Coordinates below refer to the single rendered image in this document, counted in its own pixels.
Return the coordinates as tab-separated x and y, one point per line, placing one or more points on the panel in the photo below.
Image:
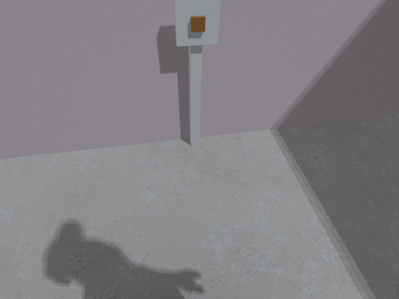
184	9

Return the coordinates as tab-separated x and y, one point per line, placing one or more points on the button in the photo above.
198	23

